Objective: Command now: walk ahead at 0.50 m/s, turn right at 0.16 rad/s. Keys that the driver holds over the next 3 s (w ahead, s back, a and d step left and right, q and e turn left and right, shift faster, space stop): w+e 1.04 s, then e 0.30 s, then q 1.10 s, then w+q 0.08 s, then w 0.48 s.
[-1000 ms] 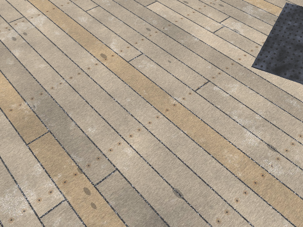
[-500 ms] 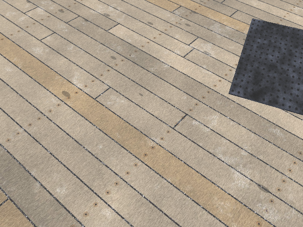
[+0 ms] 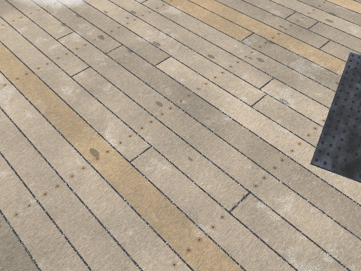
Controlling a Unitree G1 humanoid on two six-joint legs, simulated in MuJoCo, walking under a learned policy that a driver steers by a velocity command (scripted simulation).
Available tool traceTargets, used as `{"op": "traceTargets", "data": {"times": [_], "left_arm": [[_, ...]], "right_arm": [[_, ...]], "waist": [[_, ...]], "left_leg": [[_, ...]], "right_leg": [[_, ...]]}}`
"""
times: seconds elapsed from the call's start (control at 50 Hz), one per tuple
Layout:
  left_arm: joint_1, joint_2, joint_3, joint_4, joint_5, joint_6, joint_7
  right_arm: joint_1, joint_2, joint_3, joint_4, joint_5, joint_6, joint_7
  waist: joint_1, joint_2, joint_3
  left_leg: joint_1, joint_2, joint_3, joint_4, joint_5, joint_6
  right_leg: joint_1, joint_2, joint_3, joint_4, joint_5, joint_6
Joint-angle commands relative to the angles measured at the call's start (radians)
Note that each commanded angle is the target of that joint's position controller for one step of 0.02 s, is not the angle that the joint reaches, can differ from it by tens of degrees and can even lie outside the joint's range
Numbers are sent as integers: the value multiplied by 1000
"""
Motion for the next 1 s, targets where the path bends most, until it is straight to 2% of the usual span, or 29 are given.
{"op": "traceTargets", "data": {"times": [0.02, 0.08, 0.14, 0.2, 0.22, 0.24, 0.26, 0.28, 0.3, 0.32, 0.34, 0.36, 0.4, 0.42, 0.52, 0.6, 0.66, 0.7, 0.74, 0.76, 0.78, 0.8, 0.82, 0.84, 0.86, 0.88, 0.92, 0.98, 1.0], "left_arm": [[-16, 173, 37, -50, -12, -8, 15], [50, 185, 41, -26, -19, 7, 22], [78, 178, 44, -13, -25, 23, 31], [33, 195, 54, -22, -22, 34, 37], [28, 164, 43, -33, -13, 34, 35], [27, 94, 19, -70, 13, 34, 34], [162, 17, 0, -94, -20, 15, 31], [117, 136, 26, -72, -41, 12, 32], [34, 178, 42, -91, -48, 13, 33], [4, 161, 43, -94, -41, 17, 36], [-14, 146, 48, -99, -29, 24, 36], [1, 124, 49, -104, -29, 33, 31], [-12, 95, 48, -110, -31, 56, 28], [-22, 81, 46, -131, -31, 64, 28], [-125, 73, 41, -177, -21, 65, 8], [-271, 63, 28, -231, -19, 56, -18], [-316, 76, 32, -268, -18, 61, -32], [-273, 106, 48, -277, -17, 68, -34], [-33, 180, 95, -219, -23, 76, -25], [140, 267, 133, -172, -27, 86, -4], [59, 377, 144, -199, -38, 79, 3], [79, 299, 114, -236, -21, 57, -9], [58, 228, 93, -223, -12, 38, -13], [4, 202, 83, -222, -14, 26, -16], [-63, 155, 69, -231, -15, 22, -13], [-105, 156, 64, -248, -2, 22, -7], [-119, 157, 63, -257, -3, 17, 2], [-67, 193, 73, -242, -9, 16, 24], [-55, 203, 76, -238, -8, 17, 29]], "right_arm": [[-81, -34, -3, -76, -2, -22, 8], [-178, -31, -1, -100, 9, -35, 24], [-219, -54, -7, -116, 11, -49, 39], [-72, -113, -32, -81, 11, -61, 35], [71, -156, -53, -44, 3, -63, 26], [243, -228, -71, -27, -11, -58, 14], [250, -265, -78, -9, -13, -46, 22], [209, -146, -49, -30, -7, -45, 23], [153, -96, -34, -35, -1, -46, 21], [96, -81, -28, -34, -4, -47, 22], [60, -57, -23, -28, -8, -47, 23], [43, -59, -24, -21, -18, -52, 22], [25, -43, -27, -7, -14, -59, 20], [23, -79, -35, 1, -16, -63, 18], [43, -116, -50, 28, -16, -53, 2], [99, -148, -62, 53, 0, -34, -4], [127, -171, -71, 68, 19, -13, -3], [106, -201, -80, 63, 32, -1, -5], [71, -203, -79, 53, 43, 14, -5], [88, -160, -61, 40, 16, 10, -8], [148, -25, -19, -30, -17, -17, -3], [84, -97, -24, -33, 15, -60, 12], [-5, -137, -34, -59, 54, -78, 22], [-8, -123, -30, -57, 42, -87, 18], [-16, -128, -37, -37, 5, -85, 6], [15, -130, -41, -37, -2, -74, 6], [30, -126, -44, -33, -10, -52, 9], [-48, -85, -33, -57, -21, -36, 3], [-83, -73, -26, -71, -16, -37, 5]], "waist": [[-10, -93, 38], [23, -89, 47], [17, -104, 44], [-80, -142, -23], [-144, -121, -133], [-201, 21, -306], [-119, 331, -400], [-146, 183, -301], [-147, 109, -172], [-118, 43, -110], [-99, 35, -56], [-73, 70, -41], [-66, 43, -15], [-49, 64, -7], [-74, -4, 23], [-130, -14, 70], [-128, -8, 78], [-81, 29, 29], [64, 15, -102], [128, -85, -191], [-9, -365, -253], [55, -219, -375], [62, -158, -240], [15, -86, -138], [-18, -42, -95], [-60, -96, -80], [-78, -92, -64], [-59, -67, -32], [-48, -100, -15]], "left_leg": [[23, -19, 13, -190, 160, -17], [57, -60, 24, -306, 191, -24], [82, -86, 10, -389, 134, -6], [310, -107, 23, -439, 57, 41], [543, -75, 7, -421, 62, 79], [835, 124, -194, -385, 37, 134], [1069, 301, -627, -521, -209, 265], [987, 268, -613, -572, -353, 236], [862, 236, -446, -587, -321, 195], [741, 197, -339, -612, -208, 179], [655, 164, -254, -644, -134, 176], [590, 152, -190, -670, -76, 172], [544, 115, -82, -715, -4, 175], [525, 146, -64, -733, 15, 195], [575, 128, 105, -760, 106, 193], [633, 135, 200, -746, 137, 174], [738, 162, 236, -685, 249, 151], [767, 167, 263, -564, 542, 131], [692, 118, 313, -227, 708, 87], [449, 76, 317, 79, 418, 34], [-10, -150, 233, 456, -437, -33], [-108, -151, -29, 545, -496, -9], [-182, -103, -26, 531, -414, 20], [-148, -56, -26, 427, -328, 35], [-71, -20, -27, 326, -269, 36], [-2, -7, -38, 280, -228, 26], [59, -10, -27, 202, -191, 0], [28, -39, -8, 33, -36, -41], [41, -48, -10, -51, 24, -50]], "right_leg": [[-41, -243, 162, -121, 197, -139], [2, -256, 183, -84, 166, -134], [82, -283, 231, -15, 178, -118], [72, -281, 256, 131, 315, -79], [-6, -220, 220, 310, 318, -49], [-193, -127, 155, 626, 40, -9], [-535, -15, 124, 905, -446, 32], [-627, -82, 202, 1018, -420, 32], [-656, -119, 183, 1026, -323, 28], [-617, -159, 166, 1005, -243, 36], [-593, -183, 166, 961, -191, 41], [-539, -208, 169, 939, -154, 46], [-525, -217, 148, 919, -123, 50], [-542, -226, 151, 894, -95, 59], [-581, -221, 127, 652, 115, 73], [-562, -201, 45, 476, 164, 54], [-565, -175, 9, 413, 83, 18], [-458, -122, -39, 407, -18, -21], [-127, -26, -86, 331, 0, -83], [181, -98, 79, 305, 6, -137], [462, -354, 684, 160, -187, -332], [492, -421, 896, 21, -324, -361], [411, -397, 750, 14, -278, -304], [257, -352, 619, 20, -175, -261], [142, -300, 507, 21, -48, -217], [42, -290, 483, 2, 24, -225], [-44, -261, 425, -27, 129, -226], [-82, -220, 346, -44, 177, -209], [-109, -215, 335, -39, 178, -203]]}}
Next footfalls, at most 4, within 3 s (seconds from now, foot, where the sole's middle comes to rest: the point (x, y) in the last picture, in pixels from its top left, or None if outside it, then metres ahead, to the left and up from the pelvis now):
0.22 left None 0.31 0.15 -0.79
0.76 right None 0.50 -0.17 -0.78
1.24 left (245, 189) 0.84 -0.17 -0.78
1.56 right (289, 236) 0.64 -0.32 -0.78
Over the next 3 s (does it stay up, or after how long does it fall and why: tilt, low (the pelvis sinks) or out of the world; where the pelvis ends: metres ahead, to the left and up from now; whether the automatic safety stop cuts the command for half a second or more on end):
stays up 0.85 -0.20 -0.01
